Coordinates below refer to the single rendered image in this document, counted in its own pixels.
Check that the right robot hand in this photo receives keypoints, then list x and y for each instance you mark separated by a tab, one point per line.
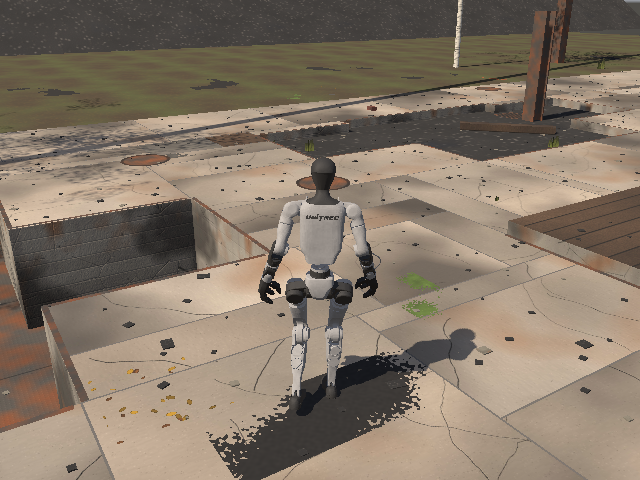
365	283

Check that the left robot hand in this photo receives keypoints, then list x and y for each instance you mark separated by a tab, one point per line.
264	288

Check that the robot left upper arm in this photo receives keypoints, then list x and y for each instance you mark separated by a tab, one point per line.
290	210

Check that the robot head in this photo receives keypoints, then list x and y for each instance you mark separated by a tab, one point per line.
323	172

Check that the robot right upper arm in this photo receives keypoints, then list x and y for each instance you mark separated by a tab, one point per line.
353	211

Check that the robot left forearm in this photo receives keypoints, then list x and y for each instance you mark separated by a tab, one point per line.
272	265

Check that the robot left foot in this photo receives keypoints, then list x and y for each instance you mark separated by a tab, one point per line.
295	401

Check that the robot right forearm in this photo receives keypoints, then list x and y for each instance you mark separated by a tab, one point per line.
368	265

